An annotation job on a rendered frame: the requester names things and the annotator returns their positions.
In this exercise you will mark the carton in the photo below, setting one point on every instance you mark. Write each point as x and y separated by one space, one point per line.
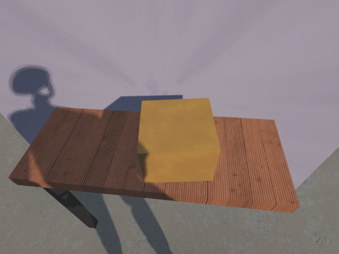
177 141

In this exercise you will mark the table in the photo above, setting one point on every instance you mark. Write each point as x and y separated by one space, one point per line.
95 151

